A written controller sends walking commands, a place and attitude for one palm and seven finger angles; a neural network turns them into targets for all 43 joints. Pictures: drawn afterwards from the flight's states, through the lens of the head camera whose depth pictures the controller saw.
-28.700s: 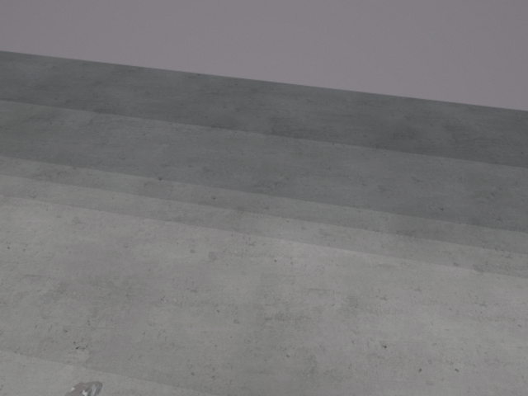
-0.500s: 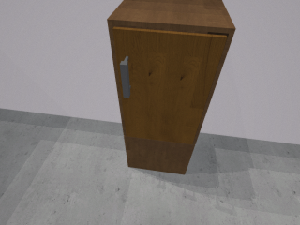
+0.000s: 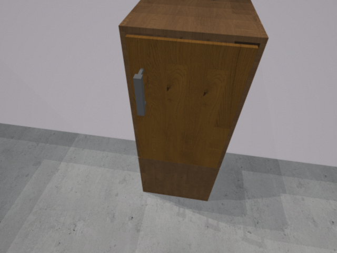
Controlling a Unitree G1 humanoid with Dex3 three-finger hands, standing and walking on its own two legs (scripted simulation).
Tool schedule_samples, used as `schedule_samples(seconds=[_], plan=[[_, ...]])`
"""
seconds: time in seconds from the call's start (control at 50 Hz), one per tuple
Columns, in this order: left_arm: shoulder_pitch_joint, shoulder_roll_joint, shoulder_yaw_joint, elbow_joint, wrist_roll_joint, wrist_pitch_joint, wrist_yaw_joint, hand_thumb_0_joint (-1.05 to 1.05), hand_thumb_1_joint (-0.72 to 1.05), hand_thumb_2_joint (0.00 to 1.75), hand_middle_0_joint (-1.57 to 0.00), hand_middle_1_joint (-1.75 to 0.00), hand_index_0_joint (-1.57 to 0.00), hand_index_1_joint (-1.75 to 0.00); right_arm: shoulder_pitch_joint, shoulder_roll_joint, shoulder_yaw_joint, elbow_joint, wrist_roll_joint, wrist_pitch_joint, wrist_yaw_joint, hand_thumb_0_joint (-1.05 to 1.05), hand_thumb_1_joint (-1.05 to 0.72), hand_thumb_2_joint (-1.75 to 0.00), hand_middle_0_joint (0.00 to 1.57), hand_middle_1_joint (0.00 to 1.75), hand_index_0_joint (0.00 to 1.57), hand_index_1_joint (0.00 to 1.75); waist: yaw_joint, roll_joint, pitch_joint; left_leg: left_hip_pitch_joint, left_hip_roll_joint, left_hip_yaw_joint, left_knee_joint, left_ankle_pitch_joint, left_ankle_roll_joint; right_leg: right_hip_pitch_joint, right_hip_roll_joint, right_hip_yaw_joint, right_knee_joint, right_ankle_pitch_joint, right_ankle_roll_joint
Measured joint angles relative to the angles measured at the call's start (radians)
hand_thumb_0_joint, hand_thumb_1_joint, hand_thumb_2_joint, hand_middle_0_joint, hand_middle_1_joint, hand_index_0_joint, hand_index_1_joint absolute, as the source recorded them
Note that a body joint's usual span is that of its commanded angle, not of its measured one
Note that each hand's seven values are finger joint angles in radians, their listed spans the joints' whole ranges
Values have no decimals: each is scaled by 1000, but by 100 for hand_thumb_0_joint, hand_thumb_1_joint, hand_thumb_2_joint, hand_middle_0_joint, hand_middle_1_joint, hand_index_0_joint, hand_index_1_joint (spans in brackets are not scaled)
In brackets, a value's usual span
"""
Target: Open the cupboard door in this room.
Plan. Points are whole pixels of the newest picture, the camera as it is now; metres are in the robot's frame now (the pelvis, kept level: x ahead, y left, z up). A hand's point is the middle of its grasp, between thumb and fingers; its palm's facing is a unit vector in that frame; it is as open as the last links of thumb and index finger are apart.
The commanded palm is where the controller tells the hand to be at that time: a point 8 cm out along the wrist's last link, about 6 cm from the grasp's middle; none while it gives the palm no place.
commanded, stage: come to a stop and stand still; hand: left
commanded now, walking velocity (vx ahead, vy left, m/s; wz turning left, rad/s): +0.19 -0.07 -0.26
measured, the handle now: (141, 92) +0.58 +0.13 +0.07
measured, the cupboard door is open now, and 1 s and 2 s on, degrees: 0 0 0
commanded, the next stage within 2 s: look again from close up in 0.94 s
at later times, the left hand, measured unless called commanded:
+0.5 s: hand out of the picture +0.05 +0.19 -0.18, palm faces +0.02 -0.98 -0.21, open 7.3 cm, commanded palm none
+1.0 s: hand out of the picture +0.00 +0.19 -0.18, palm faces -0.01 -0.98 -0.21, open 7.4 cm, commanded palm none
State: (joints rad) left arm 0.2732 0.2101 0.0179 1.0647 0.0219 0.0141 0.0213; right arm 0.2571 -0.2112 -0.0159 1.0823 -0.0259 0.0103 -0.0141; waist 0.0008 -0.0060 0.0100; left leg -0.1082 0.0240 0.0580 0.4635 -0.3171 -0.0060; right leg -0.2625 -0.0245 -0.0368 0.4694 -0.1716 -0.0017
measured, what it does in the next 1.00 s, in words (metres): stands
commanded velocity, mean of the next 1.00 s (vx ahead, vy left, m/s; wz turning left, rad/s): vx -0.04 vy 0.01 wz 0.00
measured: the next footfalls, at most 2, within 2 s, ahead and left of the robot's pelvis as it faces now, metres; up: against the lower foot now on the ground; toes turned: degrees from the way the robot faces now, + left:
none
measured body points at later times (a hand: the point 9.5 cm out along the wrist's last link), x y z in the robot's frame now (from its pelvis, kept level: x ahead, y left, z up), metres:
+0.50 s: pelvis +0.01 +0.01 +0.00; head +0.02 +0.02 +0.45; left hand +0.05 +0.24 -0.16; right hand +0.03 -0.21 -0.16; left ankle -0.02 +0.11 -0.74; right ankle +0.05 -0.12 -0.74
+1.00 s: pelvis +0.01 +0.02 +0.00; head +0.01 +0.00 +0.45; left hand +0.00 +0.24 -0.16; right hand +0.01 -0.21 -0.17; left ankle -0.02 +0.11 -0.74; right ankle +0.05 -0.12 -0.74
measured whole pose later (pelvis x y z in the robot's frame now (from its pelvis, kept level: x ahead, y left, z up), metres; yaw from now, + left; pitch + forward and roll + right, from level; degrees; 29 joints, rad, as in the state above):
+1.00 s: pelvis +0.01 +0.02 +0.00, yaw -1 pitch -2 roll +1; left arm 0.33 0.15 -0.02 1.10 0.02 0.00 0.03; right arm 0.34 -0.16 0.00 1.03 -0.02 -0.01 -0.02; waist 0.00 0.02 0.01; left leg -0.15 0.00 0.10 0.51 -0.34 0.03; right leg -0.29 -0.05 -0.01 0.54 -0.22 0.02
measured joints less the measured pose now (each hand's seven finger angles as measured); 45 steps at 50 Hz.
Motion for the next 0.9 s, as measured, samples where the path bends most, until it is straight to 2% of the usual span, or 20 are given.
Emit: schedule_samples(seconds=[0.1, 0.2, 0.26, 0.36, 0.56, 0.82, 0.9], plan=[[63, -24, 9, -6, 7, 10, -17, 0, 91, 90, -20, -30, -20, -30, 40, 21, -5, -7, 0, -3, -7, 0, -91, -90, 20, 30, 20, 30, 0, 5, -1, 11, 20, 22, 37, -53, -9, -16, 21, 19, 68, -55, -8], [64, -61, 4, -1, 0, -21, 2, 0, 91, 90, -20, -30, -20, -30, 47, 32, -5, 7, 17, -1, -23, 0, -91, -90, 20, 30, 20, 30, -12, 28, 28, -36, 43, -1, 127, -90, -12, -8, 38, -8, 73, -79, -19], [43, -77, -2, 0, -3, -23, 18, 0, 91, 90, -20, -30, -20, -30, 29, 42, -9, 12, 26, 4, -29, 0, -91, -90, 20, 30, 20, 30, -11, 20, 48, -53, 36, -1, 107, -65, -10, -3, 32, -16, 67, -74, -13], [12, -63, 3, 4, -3, 9, 28, 1, 93, 90, -20, -30, -20, -30, 0, 73, -14, 3, 21, 1, -31, 0, -91, -90, 20, 30, 20, 30, -4, -18, 53, -24, 11, 28, 61, -41, 7, 3, 12, 14, 54, -58, 7], [-31, -35, 5, -29, 3, 8, 22, 0, 92, 90, -20, -30, -20, -30, 0, 69, -17, -4, 12, -2, -18, 0, -93, -90, 20, 30, 20, 30, -4, -7, 28, -23, -12, 37, 29, -7, 29, 10, -7, 25, 9, -14, 25], [13, -49, -11, 13, 0, -10, 18, 0, 91, 90, -20, -30, -20, -30, 41, 66, -4, 32, 14, -12, -9, 0, -91, -90, 20, 30, 20, 30, -10, -2, 17, 0, -22, 35, -29, 28, 31, 30, -15, 23, -39, 13, 27], [32, -53, -31, 19, -2, -17, 29, 0, 91, 90, -20, -30, -20, -30, 53, 57, 8, -11, 12, -12, -5, 0, -91, -90, 20, 30, 20, 30, -9, -2, 23, -44, -21, 40, 34, 1, 30, -18, -17, 28, 28, -14, 22]])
